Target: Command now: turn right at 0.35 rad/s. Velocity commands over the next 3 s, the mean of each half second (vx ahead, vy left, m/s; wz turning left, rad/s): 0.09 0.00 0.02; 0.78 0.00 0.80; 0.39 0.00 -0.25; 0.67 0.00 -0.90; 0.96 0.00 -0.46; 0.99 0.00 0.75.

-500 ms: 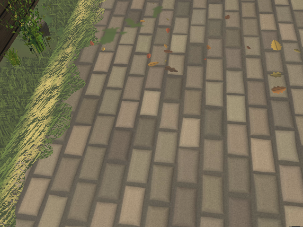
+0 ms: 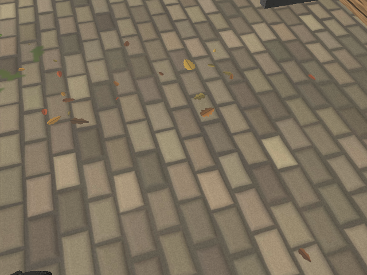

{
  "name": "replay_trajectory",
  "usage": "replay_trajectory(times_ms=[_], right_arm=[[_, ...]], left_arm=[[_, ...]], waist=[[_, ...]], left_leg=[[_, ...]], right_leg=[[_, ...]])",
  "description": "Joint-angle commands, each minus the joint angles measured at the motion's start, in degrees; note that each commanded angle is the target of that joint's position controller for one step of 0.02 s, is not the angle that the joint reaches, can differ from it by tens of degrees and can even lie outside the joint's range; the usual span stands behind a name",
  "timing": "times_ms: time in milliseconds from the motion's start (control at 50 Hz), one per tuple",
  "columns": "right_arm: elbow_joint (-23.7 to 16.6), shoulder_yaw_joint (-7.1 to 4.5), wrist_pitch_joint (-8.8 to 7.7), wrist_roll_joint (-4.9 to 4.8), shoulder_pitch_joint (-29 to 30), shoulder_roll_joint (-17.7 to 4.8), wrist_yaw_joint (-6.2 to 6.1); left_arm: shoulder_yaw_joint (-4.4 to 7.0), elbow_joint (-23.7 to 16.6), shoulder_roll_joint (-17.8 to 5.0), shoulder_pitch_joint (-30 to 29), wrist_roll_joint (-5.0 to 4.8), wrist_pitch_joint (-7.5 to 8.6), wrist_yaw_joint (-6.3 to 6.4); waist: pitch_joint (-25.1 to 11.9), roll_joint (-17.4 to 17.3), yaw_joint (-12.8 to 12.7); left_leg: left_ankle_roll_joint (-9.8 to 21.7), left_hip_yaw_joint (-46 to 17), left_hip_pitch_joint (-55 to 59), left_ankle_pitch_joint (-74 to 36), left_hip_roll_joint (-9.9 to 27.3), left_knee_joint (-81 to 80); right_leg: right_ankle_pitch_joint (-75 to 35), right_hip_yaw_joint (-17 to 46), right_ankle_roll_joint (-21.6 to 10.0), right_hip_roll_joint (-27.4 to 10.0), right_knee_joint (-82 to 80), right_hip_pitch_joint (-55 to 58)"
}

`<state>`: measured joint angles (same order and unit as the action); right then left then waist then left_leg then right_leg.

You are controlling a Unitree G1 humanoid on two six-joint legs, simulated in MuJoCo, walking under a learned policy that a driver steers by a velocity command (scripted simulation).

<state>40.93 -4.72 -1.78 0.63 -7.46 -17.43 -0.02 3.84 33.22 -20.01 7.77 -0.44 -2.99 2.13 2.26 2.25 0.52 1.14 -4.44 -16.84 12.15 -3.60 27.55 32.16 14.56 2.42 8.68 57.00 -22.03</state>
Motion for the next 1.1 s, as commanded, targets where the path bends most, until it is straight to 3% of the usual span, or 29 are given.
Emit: replay_trajectory(times_ms=[20,120,180,240,260,280,300,340,380,400,420,460,520,600,700,740,760,780,800,820,840,860,880,900,920,960,1020,1060,1100], right_arm=[[-4.2,-0.53,-0.18,-0.94,2.9,-6.0,-0.64],[-2.5,0.01,1.02,-0.27,0.8,-6.1,-1.17],[-1.8,-0.22,1.68,-0.70,-1.0,-7.8,-0.93],[-0.5,0.83,1.26,-1.57,-2.9,-5.9,-0.67],[-0.4,1.39,0.43,-0.29,-4.0,-4.8,-0.33],[-0.1,2.33,-0.22,0.22,-5.9,-1.1,0.12],[0.4,2.31,-0.13,0.34,-3.1,-2.9,0.22],[-1.0,1.07,0.46,-1.39,1.3,-6.4,-0.11],[-2.5,0.84,1.10,-2.83,1.9,-6.2,-0.12],[-4.6,0.53,0.90,-3.33,5.7,-6.7,0.17],[-5.0,0.20,0.69,-3.82,5.3,-6.0,0.35],[-3.9,0.18,-0.01,-3.35,2.3,-4.7,0.91],[-4.3,0.48,-0.40,-2.74,2.0,-3.8,1.88],[-7.2,1.58,0.15,-2.74,4.0,-2.2,3.01],[-9.8,2.52,0.30,-3.15,7.1,-2.5,4.16],[-9.3,1.52,0.40,-3.37,3.0,-5.1,3.98],[-7.7,-0.06,0.52,-3.96,-4.8,-7.7,3.59],[-4.2,-2.74,0.91,-4.45,-18.0,-12.3,3.01],[-0.2,-4.91,1.67,-4.90,-28.5,-17.6,2.05],[-2.6,-5.48,0.90,-4.16,-22.8,-24.5,1.95],[-6.0,-3.20,-1.00,-3.22,-21.5,-17.4,2.84],[-4.9,-2.44,-2.22,-2.34,-21.2,-14.6,3.02],[-4.5,-2.03,-3.01,-1.79,-19.3,-14.0,3.04],[-5.1,-1.51,-3.19,-1.26,-14.7,-12.1,2.85],[-6.5,-0.97,-3.30,-0.33,-11.6,-10.7,2.63],[-6.8,-0.13,-3.31,-0.93,-9.2,-7.9,1.82],[-4.6,0.94,-3.64,-1.34,-11.8,-5.7,0.20],[-2.6,1.43,-3.14,-1.07,-12.3,-5.0,-0.89],[0.6,1.41,-2.82,-1.48,-18.8,-5.6,-1.74]], left_arm=[[2.62,-1.4,-7.2,3.4,-0.09,-0.03,0.21],[0.12,-1.5,-1.5,1.0,-0.12,0.70,-0.37],[0.16,-0.2,-2.0,1.6,-0.46,0.95,-0.41],[0.17,1.8,-2.4,4.7,0.49,1.28,-0.52],[0.58,1.0,-5.5,5.1,1.10,1.26,-0.07],[0.35,2.3,-5.3,3.2,2.09,1.32,-0.28],[-0.39,1.4,-1.5,1.9,2.27,1.72,-0.82],[1.12,1.9,-5.7,4.1,2.07,1.94,-0.40],[2.24,3.0,-8.0,10.8,0.78,2.38,0.37],[2.36,3.5,-8.2,14.1,0.73,3.21,0.62],[1.93,3.9,-6.9,14.1,0.58,4.47,0.84],[1.41,3.7,-4.2,11.7,-0.11,6.53,0.90],[1.65,3.3,-3.8,9.9,0.71,7.73,0.35],[2.78,4.1,-6.2,9.8,0.36,8.28,-0.78],[3.92,6.2,-8.7,11.3,-0.27,7.57,-2.21],[4.31,6.3,-10.5,10.0,-0.31,6.98,-2.41],[4.35,6.3,-11.5,9.0,-0.45,6.49,-2.42],[3.92,5.4,-11.3,7.6,-0.67,6.47,-2.30],[1.88,3.7,-5.4,8.2,0.92,7.62,-1.89],[-0.89,-1.5,3.0,12.1,0.25,9.92,-2.08],[-0.05,-2.7,-5.4,4.5,-1.52,11.99,-1.80],[0.60,-4.3,-7.2,-0.9,-3.48,12.82,-1.60],[-0.14,-3.6,-5.3,0.1,-2.28,13.33,-1.09],[-0.22,-2.6,-4.4,1.9,-0.33,13.25,-0.86],[-0.01,-1.7,-4.2,4.3,0.05,12.44,-1.22],[0.17,-0.2,-4.1,5.4,0.63,10.68,-1.70],[-0.64,-1.8,-2.5,-1.8,2.06,9.89,-2.08],[-1.89,-1.7,0.8,-5.4,2.53,10.91,-3.11],[-2.55,-2.4,2.8,-11.3,1.88,11.90,-4.73]], waist=[[-4.4,-7.9,-1.6],[-6.2,-12.7,0.1],[-7.0,-13.5,1.3],[-6.6,-9.9,-0.6],[-8.2,-3.9,0.4],[-8.5,6.6,3.4],[-6.8,4.4,0.9],[-2.2,4.7,-1.6],[-1.2,11.1,-5.3],[2.9,11.4,-7.5],[6.0,9.4,-6.4],[6.1,5.4,-4.5],[3.3,3.0,-4.3],[4.1,2.4,-4.2],[7.8,1.0,-4.3],[4.4,2.6,-0.9],[-1.0,3.7,4.2],[-8.7,2.9,11.6],[-10.9,-6.8,14.0],[-19.2,-25.9,4.1],[-21.7,-11.8,8.6],[-11.9,-7.4,8.0],[-7.6,-2.5,4.7],[-5.8,-1.1,1.5],[-4.4,-3.7,-1.2],[-1.4,-5.6,-2.7],[4.6,-4.5,-0.5],[4.3,-5.9,1.2],[2.9,-5.5,5.7]], left_leg=[[11.0,-16.6,8.2,-16.3,16.7,-7.8],[10.8,-9.5,10.5,-18.8,13.3,-7.7],[11.3,-10.4,10.6,-19.9,14.4,-6.5],[6.7,-8.7,4.9,-16.7,12.5,-4.5],[2.9,-5.8,1.0,-11.0,10.3,-1.2],[-0.5,-0.8,2.2,0.6,5.5,-2.5],[-2.5,-0.7,4.1,0.9,5.3,-1.8],[-2.4,0.0,-3.0,-1.9,2.9,3.8],[-1.8,4.5,-14.4,15.4,1.4,17.0],[-1.0,2.3,-24.1,19.5,5.0,27.7],[-0.1,-0.6,-31.5,18.4,7.0,34.2],[0.1,-2.6,-36.7,11.5,9.1,35.7],[-1.8,0.8,-34.3,2.8,10.3,34.8],[-2.8,2.8,-30.8,-3.0,12.3,28.0],[1.6,7.9,-27.6,-1.3,12.0,20.2],[4.5,13.2,-16.8,3.1,6.9,19.3],[6.1,16.1,-5.3,4.8,2.4,19.8],[8.7,16.7,14.6,3.1,-2.0,17.9],[10.5,4.8,33.5,3.4,0.9,15.8],[22.3,-38.2,41.8,37.6,15.5,-5.4],[19.8,-50.3,40.0,47.7,19.7,-16.1],[17.6,-47.6,33.7,41.3,20.5,-17.8],[16.7,-41.1,25.1,31.0,19.1,-15.8],[15.7,-34.0,16.6,23.0,16.7,-13.4],[15.6,-29.2,10.1,19.7,13.5,-13.2],[16.1,-22.3,5.1,14.0,10.9,-16.2],[13.7,-11.1,0.0,-8.0,6.5,-17.3],[9.4,-2.5,-0.9,-26.0,3.1,-14.2],[6.4,-1.7,1.6,-27.9,4.7,-15.5]], right_leg=[[-2.3,-1.8,3.1,-3.8,11.7,-7.0],[-3.8,-9.1,3.4,-7.4,-8.4,0.2],[-8.3,-11.7,2.8,-7.7,-20.6,5.9],[-25.5,-10.7,-0.7,-8.4,-38.3,17.9],[-36.6,-4.7,-2.9,-14.5,-36.3,22.9],[-34.1,-3.5,-6.6,-17.0,-33.8,18.2],[-26.3,-4.6,-7.5,-16.0,-34.7,15.2],[-22.5,-5.0,-7.0,-15.4,-35.4,15.6],[4.5,5.0,-12.4,-24.1,-42.9,19.1],[13.6,12.9,-15.4,-30.2,-48.0,19.3],[15.9,15.4,-16.2,-32.0,-49.5,20.9],[8.7,8.7,-13.7,-30.1,-50.2,26.2],[-5.3,-3.8,-11.3,-26.8,-51.5,26.6],[-13.2,-15.3,-10.2,-26.2,-52.1,23.5],[-18.2,-24.2,-9.2,-27.1,-52.4,24.9],[-44.0,-28.3,-8.3,-25.9,-44.4,24.1],[-63.1,-30.5,-7.5,-25.0,-32.4,22.5],[-72.3,-31.8,-5.6,-23.0,-15.1,14.6],[-37.3,-28.6,-1.8,-19.2,6.9,-4.5],[0.8,-18.0,0.5,-7.3,28.8,-23.6],[-4.5,-5.7,-1.9,-9.0,30.9,-26.8],[-9.2,-7.3,-3.3,-9.7,29.6,-31.3],[-12.1,-7.2,-4.2,-12.5,25.1,-28.4],[-15.5,-6.4,-4.4,-14.9,19.8,-23.1],[-17.9,-5.6,-4.1,-15.8,17.4,-18.5],[-20.4,-7.1,-2.6,-16.4,11.8,-16.5],[-30.9,-12.5,0.2,-14.5,-2.0,-16.3],[-42.7,-16.8,0.2,-11.6,-15.4,-10.7],[-53.5,-19.6,-1.0,-8.8,-23.7,-6.4]])
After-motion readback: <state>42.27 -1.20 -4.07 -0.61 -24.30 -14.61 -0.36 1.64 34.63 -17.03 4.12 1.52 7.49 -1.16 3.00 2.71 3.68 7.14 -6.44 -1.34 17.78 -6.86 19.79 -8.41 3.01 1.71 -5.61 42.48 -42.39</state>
